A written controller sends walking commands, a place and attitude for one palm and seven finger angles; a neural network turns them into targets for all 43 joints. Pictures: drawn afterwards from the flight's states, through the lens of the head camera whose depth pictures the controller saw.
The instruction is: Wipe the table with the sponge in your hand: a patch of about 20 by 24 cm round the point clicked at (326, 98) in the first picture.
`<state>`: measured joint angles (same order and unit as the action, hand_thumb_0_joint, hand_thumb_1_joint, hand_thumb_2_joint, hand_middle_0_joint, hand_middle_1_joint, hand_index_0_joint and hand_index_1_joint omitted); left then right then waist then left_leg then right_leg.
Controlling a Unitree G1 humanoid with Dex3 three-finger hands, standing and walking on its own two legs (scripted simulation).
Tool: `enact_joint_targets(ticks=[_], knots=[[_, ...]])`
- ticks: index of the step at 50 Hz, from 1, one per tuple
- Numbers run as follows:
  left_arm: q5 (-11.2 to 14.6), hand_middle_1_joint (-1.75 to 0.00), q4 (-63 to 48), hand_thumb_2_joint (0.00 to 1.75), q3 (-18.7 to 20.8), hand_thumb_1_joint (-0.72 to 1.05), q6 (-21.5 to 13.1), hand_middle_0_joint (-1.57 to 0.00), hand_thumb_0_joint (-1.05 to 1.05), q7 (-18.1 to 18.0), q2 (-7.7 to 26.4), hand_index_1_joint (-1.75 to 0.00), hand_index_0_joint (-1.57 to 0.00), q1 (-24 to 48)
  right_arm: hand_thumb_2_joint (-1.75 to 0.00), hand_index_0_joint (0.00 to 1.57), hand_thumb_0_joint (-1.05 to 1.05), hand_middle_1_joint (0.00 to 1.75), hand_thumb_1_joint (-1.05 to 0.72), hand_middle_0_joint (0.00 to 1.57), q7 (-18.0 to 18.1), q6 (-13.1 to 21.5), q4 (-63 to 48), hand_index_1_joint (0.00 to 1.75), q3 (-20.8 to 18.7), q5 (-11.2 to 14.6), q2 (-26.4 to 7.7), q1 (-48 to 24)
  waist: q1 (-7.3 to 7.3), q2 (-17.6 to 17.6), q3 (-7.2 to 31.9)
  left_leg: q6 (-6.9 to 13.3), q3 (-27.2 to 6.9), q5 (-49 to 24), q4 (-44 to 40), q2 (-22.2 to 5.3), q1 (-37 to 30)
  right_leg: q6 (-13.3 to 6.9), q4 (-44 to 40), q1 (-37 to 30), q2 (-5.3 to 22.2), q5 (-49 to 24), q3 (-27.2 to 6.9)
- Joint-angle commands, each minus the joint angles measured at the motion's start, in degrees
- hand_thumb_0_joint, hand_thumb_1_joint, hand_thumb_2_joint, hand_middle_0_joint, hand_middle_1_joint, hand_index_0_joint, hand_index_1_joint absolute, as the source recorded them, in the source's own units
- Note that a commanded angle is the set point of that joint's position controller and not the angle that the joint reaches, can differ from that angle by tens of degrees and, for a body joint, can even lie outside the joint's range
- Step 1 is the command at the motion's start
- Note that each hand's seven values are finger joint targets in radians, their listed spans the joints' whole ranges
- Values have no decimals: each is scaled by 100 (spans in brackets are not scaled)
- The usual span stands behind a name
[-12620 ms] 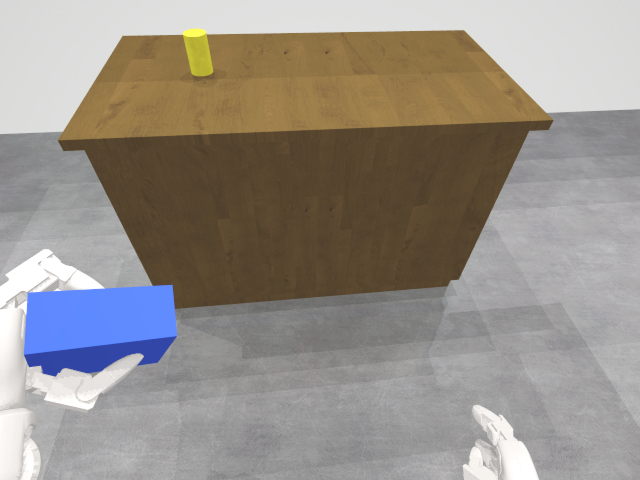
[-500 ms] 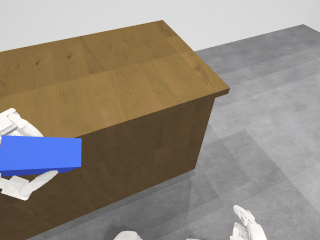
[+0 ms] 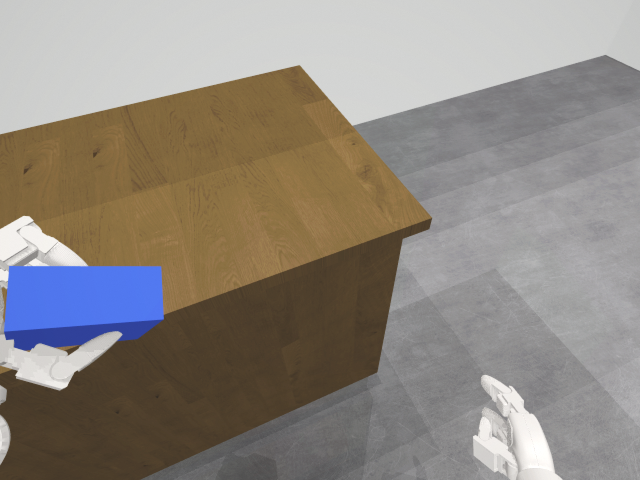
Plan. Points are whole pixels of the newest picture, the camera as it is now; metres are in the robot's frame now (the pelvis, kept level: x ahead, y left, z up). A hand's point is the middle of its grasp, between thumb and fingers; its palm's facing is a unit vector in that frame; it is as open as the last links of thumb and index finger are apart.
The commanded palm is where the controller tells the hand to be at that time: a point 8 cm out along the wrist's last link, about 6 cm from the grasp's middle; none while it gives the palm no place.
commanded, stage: shuffle to correct the standing spot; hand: left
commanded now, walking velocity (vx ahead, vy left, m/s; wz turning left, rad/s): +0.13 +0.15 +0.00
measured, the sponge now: (106, 308) +0.25 +0.21 +0.17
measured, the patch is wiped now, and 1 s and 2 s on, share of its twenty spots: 0.00 0.00 0.00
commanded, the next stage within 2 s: come to a stop and stand still in 1.60 s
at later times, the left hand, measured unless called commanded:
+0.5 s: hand (194, 223) +0.32 +0.13 +0.21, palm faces +0.22 -0.73 -0.65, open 9.3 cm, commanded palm +0.24 +0.21 +0.20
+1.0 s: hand (121, 234) +0.28 +0.17 +0.23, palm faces +0.50 -0.65 -0.57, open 9.3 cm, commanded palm +0.22 +0.22 +0.20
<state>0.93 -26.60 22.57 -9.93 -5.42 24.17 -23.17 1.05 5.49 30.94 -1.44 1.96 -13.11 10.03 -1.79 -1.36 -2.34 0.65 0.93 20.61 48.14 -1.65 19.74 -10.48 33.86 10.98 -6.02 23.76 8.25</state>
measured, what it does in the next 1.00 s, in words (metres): walks ahead: left foot, then right foot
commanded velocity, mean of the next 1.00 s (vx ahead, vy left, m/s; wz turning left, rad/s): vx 0.00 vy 0.19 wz -0.04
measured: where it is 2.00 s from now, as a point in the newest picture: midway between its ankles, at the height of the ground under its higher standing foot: outside the picture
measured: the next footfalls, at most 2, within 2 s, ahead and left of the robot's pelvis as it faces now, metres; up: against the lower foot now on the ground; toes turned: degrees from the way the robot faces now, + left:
left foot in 0.20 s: +0.15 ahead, +0.08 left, +0.00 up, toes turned -8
right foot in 0.40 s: +0.15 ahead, -0.15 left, +0.00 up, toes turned -4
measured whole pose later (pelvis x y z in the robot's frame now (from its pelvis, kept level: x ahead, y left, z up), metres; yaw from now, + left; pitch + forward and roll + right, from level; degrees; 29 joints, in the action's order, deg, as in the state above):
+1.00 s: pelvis +0.08 -0.07 -0.02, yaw +3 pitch -3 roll +2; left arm 2.4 -34.7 29.1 -12.2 -7.1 28.0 -22.3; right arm 1.4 9.2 32.4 1.4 2.0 -9.0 5.3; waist 2.6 -3.2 -6.9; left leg -1.4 1.9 23.3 54.7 -2.3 28.3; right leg -3.0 48.3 23.0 2.7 23.2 6.4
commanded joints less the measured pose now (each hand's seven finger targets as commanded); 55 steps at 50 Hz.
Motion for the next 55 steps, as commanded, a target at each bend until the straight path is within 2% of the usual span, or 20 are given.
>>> enact_joint_targets(ticks=[1,2,3,6,9,11,14,19,21,22,25,28,34,37,39,44,46,48,50,55], knots=[[328,-160,-772,130,1066,10,-683,-120,0,-80,888,-160,-120,-351,-90,20,0,30,-90,20,-99,173,-711,30,-274,7,-777,-167,450,834,385,140,-398,-159,3587,273,2793,2049,-1566,-1908,2123,-5825,-2729],[283,-160,-778,130,1069,10,-772,-120,0,-64,954,-160,-120,-386,-90,20,0,30,-90,20,-132,251,-507,30,-224,-38,-592,-231,440,364,301,102,-212,-262,3332,226,2675,3453,-1664,-1623,1902,-5881,-2296],[270,-160,-858,130,1004,10,-824,-120,0,-46,980,-160,-120,-175,-90,20,0,30,-90,20,-152,311,-328,30,-227,-43,-507,-254,359,431,141,79,306,-147,2526,340,2056,3789,-1743,-1168,1489,-6535,-1335],[68,-160,-1140,130,318,10,-689,-120,0,-5,624,-160,-120,857,-90,20,0,30,-90,20,-95,363,-366,30,-118,-78,-410,-416,50,519,723,381,762,-1212,-1485,574,-832,1425,-217,-578,1291,-6295,-432],[59,-160,-1360,130,57,10,-576,-120,0,-125,486,-160,-120,1154,-90,20,0,30,-90,20,-135,413,-504,30,-204,-147,-507,-280,-106,-1658,1221,1295,-854,-3443,-1995,-660,-3197,1506,3718,1701,811,-800,-851],[10,-160,-1623,130,364,10,-480,-120,0,-178,1073,-160,-120,1731,-90,20,0,30,-90,20,-232,453,-681,30,-191,-102,-696,-356,54,-994,1047,2147,-3013,-2675,-2603,-1771,-1897,1378,6234,2839,474,717,-2149],[73,-160,-656,130,1163,10,-502,-120,0,-197,1524,-160,-120,1034,-90,20,0,30,-90,20,-42,571,-614,30,-300,-69,-725,-456,410,236,82,1726,-2247,-2764,-2502,-1350,-225,1045,4972,3031,1101,872,-1752],[277,-160,-1486,130,1872,10,-796,-120,0,-153,1654,-160,-120,-1297,-90,20,0,30,-90,20,-138,376,-613,30,-258,106,-545,70,349,717,1731,386,-460,-722,263,155,1210,1186,-697,-1679,1205,-2462,-464],[436,-160,-1545,130,2173,10,-782,-120,0,-204,1690,-160,-120,-1548,-90,20,0,30,-90,20,-180,377,-772,30,-378,126,-454,-63,241,2106,1674,-64,-256,770,3064,468,2259,235,-1240,-1779,3264,-4060,-3223],[525,-160,-1436,130,1952,10,-808,-120,0,-189,1278,-160,-120,-1582,-90,20,0,30,-90,20,-239,319,-720,30,-395,115,-573,-64,193,1869,1385,-135,-550,785,3718,321,2803,-4,-1188,-1875,3384,-4569,-3248],[504,-160,-1340,130,1917,10,-856,-120,0,-233,1157,-160,-120,-1403,-90,20,0,30,-90,20,-254,344,-546,30,-383,157,-577,-310,221,733,615,-123,-1143,471,3367,-330,2809,-70,-748,-986,3104,-4174,-2751],[245,-160,-654,130,1467,10,-756,-120,0,-344,957,-160,-120,-1032,-90,20,0,30,-90,20,-106,288,-420,30,-275,63,-412,-198,123,851,611,-125,-107,-64,1087,-183,1310,526,-512,-200,2357,-4491,-1277],[79,-160,-1679,130,305,10,-590,-120,0,-497,638,-160,-120,546,-90,20,0,30,-90,20,201,752,-412,30,-269,-51,-352,-397,68,703,1025,117,768,-1619,-2044,314,-1284,1046,919,-161,2049,-5180,-816],[-44,-160,-2631,130,518,10,-720,-120,0,-583,945,-160,-120,586,-90,20,0,30,-90,20,168,793,-443,30,-423,-51,-662,-166,94,-1340,1383,1427,-1512,-4509,-2080,-1551,-2532,1244,4162,2181,986,709,-775],[-39,-160,-2570,130,1070,10,-617,-120,0,-612,1524,-160,-120,345,-90,20,0,30,-90,20,185,763,-452,30,-340,-70,-605,-394,232,-1612,912,1624,-1329,-3640,-2357,-1585,-1315,1199,5011,2460,1058,924,-977],[225,-160,-2160,130,1569,10,-527,-120,0,-430,1396,-160,-120,-97,-90,20,0,30,-90,20,135,614,-503,30,-175,85,-489,-348,385,-1491,799,677,60,-803,-2183,-1048,440,1063,1781,818,1190,29,-476],[250,-160,-1516,130,1429,10,-360,-120,0,-321,1203,-160,-120,27,-90,20,0,30,-90,20,119,534,-503,30,-72,91,-306,-149,349,-137,820,235,116,672,-1038,-753,895,1170,-99,-320,1058,-953,-440],[238,-160,-879,130,1325,10,-212,-120,0,-254,1311,-160,-120,485,-90,20,0,30,-90,20,110,525,-444,30,-85,17,-284,-135,97,2377,536,-187,270,908,1810,195,1453,583,-1726,1,2481,-1436,-3260],[207,-160,-264,130,705,10,-55,-120,0,-145,722,-160,-120,690,-90,20,0,30,-90,20,-23,498,-423,30,-130,18,-586,-212,79,2294,398,-336,-448,407,3057,162,1536,512,-2146,642,2982,-1605,-4159],[154,-160,-180,130,398,10,-90,-120,0,-229,508,-160,-120,338,-90,20,0,30,-90,20,24,431,-272,30,93,-126,-382,-407,99,991,582,-287,5,-77,1275,-27,956,403,-1418,285,2235,-1198,-2284]])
